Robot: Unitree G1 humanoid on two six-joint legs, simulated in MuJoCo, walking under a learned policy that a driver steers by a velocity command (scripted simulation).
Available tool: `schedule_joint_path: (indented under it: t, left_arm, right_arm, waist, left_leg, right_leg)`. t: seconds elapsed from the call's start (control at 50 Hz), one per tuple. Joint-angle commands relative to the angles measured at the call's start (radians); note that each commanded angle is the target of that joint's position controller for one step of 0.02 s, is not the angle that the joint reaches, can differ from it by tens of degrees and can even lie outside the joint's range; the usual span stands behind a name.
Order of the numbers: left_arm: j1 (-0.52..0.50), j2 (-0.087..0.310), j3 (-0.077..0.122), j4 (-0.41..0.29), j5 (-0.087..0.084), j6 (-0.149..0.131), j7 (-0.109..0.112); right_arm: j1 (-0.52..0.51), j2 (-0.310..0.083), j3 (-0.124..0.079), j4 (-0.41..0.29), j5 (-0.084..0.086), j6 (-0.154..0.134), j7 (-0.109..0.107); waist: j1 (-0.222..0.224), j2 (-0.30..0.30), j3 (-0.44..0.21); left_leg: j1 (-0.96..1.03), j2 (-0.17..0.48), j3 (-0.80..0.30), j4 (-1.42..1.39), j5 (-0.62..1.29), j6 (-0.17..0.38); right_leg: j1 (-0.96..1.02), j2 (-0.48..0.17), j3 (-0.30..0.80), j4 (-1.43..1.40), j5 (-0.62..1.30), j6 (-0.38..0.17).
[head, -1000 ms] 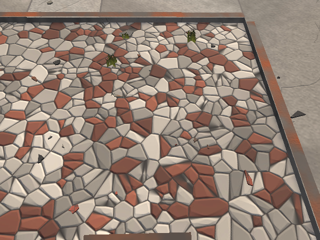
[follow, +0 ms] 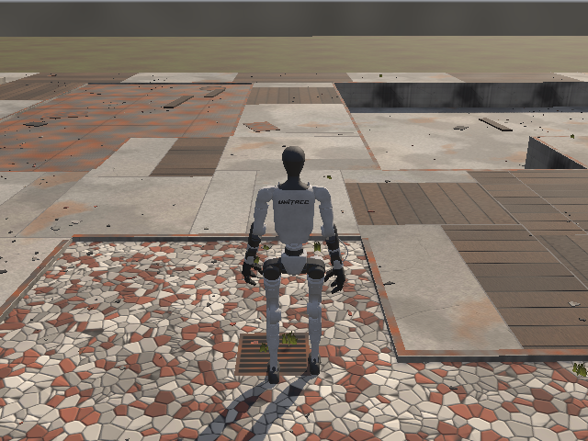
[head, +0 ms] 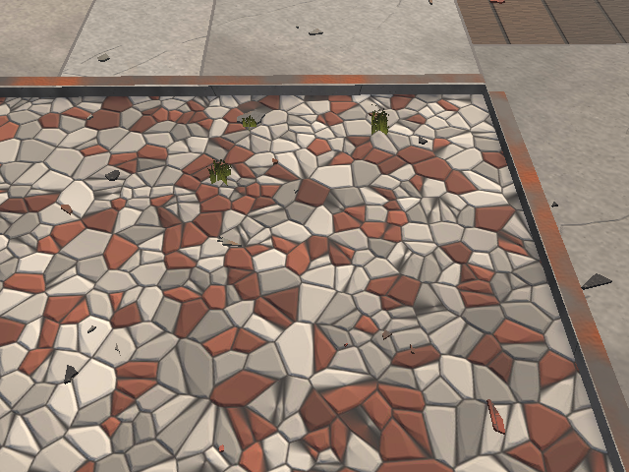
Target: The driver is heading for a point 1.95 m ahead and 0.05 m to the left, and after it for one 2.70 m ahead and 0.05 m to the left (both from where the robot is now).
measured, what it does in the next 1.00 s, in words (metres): walks ahead: left foot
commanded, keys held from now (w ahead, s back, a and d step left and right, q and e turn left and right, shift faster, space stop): no key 0.02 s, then w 0.98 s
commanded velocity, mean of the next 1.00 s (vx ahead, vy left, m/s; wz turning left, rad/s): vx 0.37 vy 0.00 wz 0.00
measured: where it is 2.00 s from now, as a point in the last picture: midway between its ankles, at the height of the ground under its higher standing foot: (332, 307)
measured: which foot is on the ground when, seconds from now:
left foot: down 0.00-0.32, up 0.34-0.80, down 0.82-1.00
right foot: down 0.00-0.82, up 0.84-1.00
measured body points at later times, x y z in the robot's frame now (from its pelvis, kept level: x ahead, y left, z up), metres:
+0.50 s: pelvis +0.11 -0.05 +0.01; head +0.12 -0.07 +0.46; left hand +0.08 +0.19 -0.14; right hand +0.21 -0.32 -0.13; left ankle +0.12 +0.10 -0.65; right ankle +0.07 -0.14 -0.74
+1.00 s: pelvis +0.39 +0.02 +0.00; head +0.42 +0.02 +0.45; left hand +0.47 +0.28 -0.13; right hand +0.46 -0.25 -0.13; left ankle +0.44 +0.10 -0.74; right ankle +0.36 -0.14 -0.64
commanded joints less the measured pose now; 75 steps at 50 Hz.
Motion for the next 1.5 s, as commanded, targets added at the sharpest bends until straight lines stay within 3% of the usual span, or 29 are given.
schedule_joint_path:
  t: [0.02, 0.08, 0.16, 0.22, 0.28, 0.3, 0.32, 0.34, 0.38, 0.42, 0.5, 0.7, 0.76, 0.8, 0.82, 0.84, 0.86, 0.88, 0.92, 1.0, 1.1, 1.26, 1.32, 1.36, 1.38, 1.4, 1.42, 1.44, 1.5]
  left_arm:
    - [0.002, 0.098, 0.012, -0.025, 0.000, -0.007, 0.004]
    - [0.022, 0.099, 0.016, -0.014, -0.009, -0.008, 0.006]
    - [-0.073, 0.076, 0.013, -0.075, -0.024, -0.061, -0.018]
    - [-0.068, 0.082, 0.016, -0.089, -0.040, -0.090, -0.036]
    - [0.116, 0.071, 0.030, -0.010, -0.034, -0.096, -0.043]
    - [0.229, 0.092, 0.044, 0.025, -0.032, -0.091, -0.041]
    - [0.363, 0.164, 0.065, 0.045, -0.026, -0.094, -0.035]
    - [0.479, 0.267, 0.076, 0.057, -0.019, -0.105, -0.044]
    - [0.305, 0.143, 0.025, 0.013, -0.006, -0.136, -0.050]
    - [0.193, 0.111, 0.003, -0.029, -0.004, -0.140, -0.060]
    - [0.268, 0.108, -0.009, -0.017, 0.005, -0.128, -0.041]
    - [0.373, 0.144, 0.010, -0.019, -0.013, -0.107, -0.014]
    - [0.342, 0.176, 0.024, -0.030, -0.012, -0.096, -0.013]
    - [0.308, 0.180, 0.025, -0.043, -0.006, -0.083, -0.014]
    - [0.305, 0.153, 0.011, -0.067, 0.005, -0.082, -0.017]
    - [0.445, -0.010, -0.033, -0.077, -0.004, -0.105, -0.033]
    - [0.361, 0.066, -0.015, -0.076, -0.033, -0.138, -0.039]
    - [0.253, 0.127, 0.002, -0.119, -0.057, -0.154, -0.040]
    - [0.166, 0.146, 0.016, -0.140, -0.036, -0.154, -0.020]
    - [0.207, 0.086, 0.020, -0.145, -0.023, -0.102, -0.012]
    - [0.012, 0.103, 0.024, -0.215, -0.004, -0.098, -0.018]
    - [-0.228, 0.091, 0.002, -0.291, -0.023, -0.114, -0.060]
    - [-0.181, 0.132, 0.014, -0.297, -0.025, -0.124, -0.074]
    - [0.077, 0.207, 0.055, -0.220, -0.019, -0.126, -0.069]
    - [0.269, 0.289, 0.078, -0.180, -0.006, -0.124, -0.059]
    - [0.320, 0.344, 0.086, -0.157, -0.001, -0.119, -0.066]
    - [0.308, 0.247, 0.058, -0.165, -0.008, -0.121, -0.067]
    - [0.219, 0.201, 0.044, -0.183, -0.011, -0.124, -0.064]
    - [0.065, 0.124, 0.018, -0.209, 0.015, -0.130, -0.069]
  right_arm:
    - [0.058, -0.092, -0.013, -0.014, 0.000, -0.007, -0.003]
    - [0.092, -0.138, -0.032, -0.011, 0.016, -0.002, -0.009]
    - [0.133, -0.201, -0.063, -0.030, 0.025, -0.038, -0.010]
    - [0.107, -0.174, -0.062, -0.054, 0.033, -0.061, 0.003]
    - [0.074, -0.190, -0.066, -0.067, 0.038, -0.052, 0.017]
    - [0.061, -0.187, -0.062, -0.074, 0.035, -0.055, 0.019]
    - [0.018, -0.135, -0.047, -0.099, 0.028, -0.061, 0.022]
    - [0.022, -0.048, -0.027, -0.148, 0.032, -0.081, 0.019]
    - [-0.060, -0.119, -0.044, -0.181, 0.069, -0.106, 0.030]
    - [-0.048, -0.130, -0.056, -0.164, 0.046, -0.109, 0.029]
    - [-0.073, -0.111, -0.066, -0.169, 0.031, -0.083, 0.037]
    - [-0.417, -0.087, -0.035, -0.300, 0.037, -0.088, 0.080]
    - [-0.364, -0.136, -0.052, -0.305, 0.038, -0.097, 0.092]
    - [-0.094, -0.212, -0.095, -0.230, 0.039, -0.094, 0.083]
    - [0.093, -0.277, -0.116, -0.187, 0.027, -0.090, 0.073]
    - [0.189, -0.348, -0.126, -0.156, 0.011, -0.087, 0.075]
    - [0.169, -0.260, -0.099, -0.156, 0.015, -0.087, 0.076]
    - [0.063, -0.215, -0.085, -0.170, 0.022, -0.094, 0.074]
    - [-0.093, -0.144, -0.061, -0.200, 0.006, -0.109, 0.078]
    - [-0.076, -0.135, -0.052, -0.167, 0.000, -0.115, 0.074]
    - [0.019, -0.185, -0.060, -0.151, 0.005, -0.106, 0.037]
    - [0.162, -0.206, -0.067, -0.109, 0.023, -0.080, 0.030]
    - [0.142, -0.228, -0.078, -0.109, 0.025, -0.065, 0.025]
    - [0.101, -0.210, -0.071, -0.125, 0.023, -0.055, 0.025]
    - [0.114, -0.174, -0.053, -0.151, 0.006, -0.056, 0.025]
    - [0.231, -0.036, -0.017, -0.156, 0.010, -0.080, 0.036]
    - [0.171, -0.139, -0.037, -0.149, 0.035, -0.105, 0.041]
    - [0.078, -0.188, -0.050, -0.178, 0.055, -0.120, 0.044]
    - [0.016, -0.171, -0.063, -0.188, 0.030, -0.103, 0.029]
  waist:
    - [0.003, 0.007, 0.002]
    - [-0.007, 0.070, 0.035]
    - [-0.042, 0.172, 0.166]
    - [-0.023, 0.125, 0.148]
    - [0.061, 0.107, 0.061]
    - [0.110, 0.082, 0.019]
    - [0.164, -0.113, -0.020]
    - [0.166, -0.374, -0.114]
    - [0.089, -0.138, 0.007]
    - [0.036, -0.058, 0.045]
    - [0.021, -0.063, 0.048]
    - [0.076, -0.065, 0.117]
    - [0.016, -0.100, 0.051]
    - [-0.125, -0.125, -0.119]
    - [-0.187, -0.052, -0.253]
    - [-0.095, 0.241, -0.439]
    - [-0.128, 0.199, -0.432]
    - [-0.108, 0.174, -0.260]
    - [-0.035, 0.020, -0.121]
    - [0.039, 0.066, -0.051]
    - [0.000, 0.043, 0.005]
    - [-0.076, 0.058, 0.052]
    - [-0.025, 0.090, 0.019]
    - [0.104, 0.084, -0.137]
    - [0.157, -0.031, -0.294]
    - [0.082, -0.300, -0.405]
    - [0.116, -0.212, -0.390]
    - [0.105, -0.168, -0.253]
    - [0.012, -0.056, -0.110]
  left_leg:
    - [-0.133, 0.037, -0.037, -0.125, 0.088, 0.017]
    - [-0.152, 0.064, -0.100, -0.179, -0.320, 0.079]
    - [-0.090, 0.359, -0.472, -0.356, -0.464, 0.244]
    - [0.009, 0.313, -0.367, -0.306, -0.250, 0.196]
    - [-0.204, 0.184, -0.179, -0.178, -0.109, 0.147]
    - [-0.267, 0.149, -0.133, -0.066, 0.027, 0.125]
    - [-0.385, 0.060, -0.014, 0.282, 0.121, 0.059]
    - [-0.608, -0.072, -0.007, 0.615, -0.192, 0.017]
    - [-0.763, 0.039, -0.150, 0.838, -0.108, 0.077]
    - [-0.707, 0.108, -0.129, 0.739, 0.071, 0.093]
    - [-0.624, 0.121, -0.076, 0.559, 0.183, 0.049]
    - [-0.576, 0.060, -0.024, 0.085, 0.376, 0.050]
    - [-0.440, 0.013, 0.002, 0.045, 0.290, 0.095]
    - [-0.076, -0.056, 0.047, 0.045, 0.271, 0.144]
    - [0.254, 0.105, -0.144, 0.081, 0.240, 0.202]
    - [0.581, 0.369, -0.691, -0.067, -0.032, 0.376]
    - [0.555, 0.362, -0.838, -0.213, -0.109, 0.346]
    - [0.420, 0.335, -0.673, -0.221, -0.047, 0.295]
    - [0.092, 0.269, -0.425, -0.261, 0.178, 0.247]
    - [-0.114, 0.210, -0.265, -0.361, 0.222, 0.248]
    - [-0.062, 0.193, -0.184, -0.401, 0.283, 0.233]
    - [0.129, 0.220, -0.114, -0.330, 0.326, 0.192]
    - [0.202, 0.255, -0.120, -0.236, 0.505, 0.164]
    - [0.141, 0.181, -0.054, 0.060, 0.773, 0.120]
    - [-0.074, 0.119, -0.003, 0.387, 0.516, 0.082]
    - [-0.475, -0.079, -0.038, 0.719, -0.162, 0.021]
    - [-0.592, -0.038, -0.179, 0.848, -0.233, 0.041]
    - [-0.661, 0.014, -0.162, 0.867, -0.152, 0.060]
    - [-0.517, 0.127, -0.136, 0.724, 0.043, 0.062]
  right_leg:
    - [0.095, -0.037, 0.037, -0.063, 0.150, -0.034]
    - [0.001, 0.034, -0.038, 0.024, -0.277, -0.037]
    - [-0.315, -0.038, -0.015, 0.376, -0.249, -0.062]
    - [-0.354, -0.084, 0.005, 0.275, -0.287, -0.082]
    - [0.104, 0.038, -0.136, 0.052, -0.053, -0.054]
    - [0.242, 0.050, -0.121, 0.036, -0.041, -0.058]
    - [0.360, -0.126, 0.150, -0.096, -0.126, -0.121]
    - [0.500, -0.369, 0.664, -0.309, -0.225, -0.288]
    - [0.376, -0.381, 0.635, -0.325, -0.358, -0.270]
    - [0.262, -0.297, 0.403, -0.342, -0.167, -0.205]
    - [0.211, -0.220, 0.190, -0.377, 0.128, -0.179]
    - [0.293, -0.242, 0.052, -0.386, 0.258, -0.172]
    - [0.375, -0.265, 0.029, -0.264, 0.573, -0.146]
    - [0.322, -0.211, -0.023, 0.054, 0.853, -0.105]
    - [0.078, -0.162, -0.044, 0.365, 0.594, -0.072]
    - [-0.294, 0.047, 0.004, 0.759, -0.173, -0.010]
    - [-0.406, 0.044, 0.159, 0.902, -0.330, -0.033]
    - [-0.498, -0.012, 0.135, 0.936, -0.275, -0.051]
    - [-0.405, -0.111, 0.096, 0.823, -0.115, -0.061]
    - [-0.306, -0.168, 0.092, 0.663, -0.061, -0.056]
    - [-0.447, -0.167, 0.069, 0.370, 0.200, -0.006]
    - [-0.422, -0.091, 0.012, 0.045, 0.262, -0.022]
    - [-0.325, -0.059, -0.003, 0.001, 0.150, -0.064]
    - [0.033, -0.002, -0.048, -0.016, 0.153, -0.115]
    - [0.353, -0.188, 0.166, 0.014, 0.167, -0.182]
    - [0.658, -0.395, 0.665, -0.128, -0.039, -0.339]
    - [0.651, -0.377, 0.733, -0.197, -0.134, -0.312]
    - [0.534, -0.347, 0.574, -0.202, -0.078, -0.266]
    - [0.176, -0.251, 0.308, -0.282, 0.152, -0.223]
Velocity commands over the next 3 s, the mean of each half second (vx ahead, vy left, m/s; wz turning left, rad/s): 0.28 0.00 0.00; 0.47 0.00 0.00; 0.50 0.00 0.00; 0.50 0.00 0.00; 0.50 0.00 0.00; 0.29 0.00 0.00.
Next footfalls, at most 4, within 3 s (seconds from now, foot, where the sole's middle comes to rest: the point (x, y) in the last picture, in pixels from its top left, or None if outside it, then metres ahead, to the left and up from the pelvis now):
0.82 left None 0.48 0.10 -0.77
1.36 right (385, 353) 0.79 -0.14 -0.77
1.94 left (286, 253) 1.10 0.10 -0.77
2.48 right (366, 174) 1.42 -0.14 -0.77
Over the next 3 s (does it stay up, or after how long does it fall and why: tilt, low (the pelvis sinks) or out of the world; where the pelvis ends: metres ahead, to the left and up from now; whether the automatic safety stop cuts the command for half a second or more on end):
stays up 1.46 -0.02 0.00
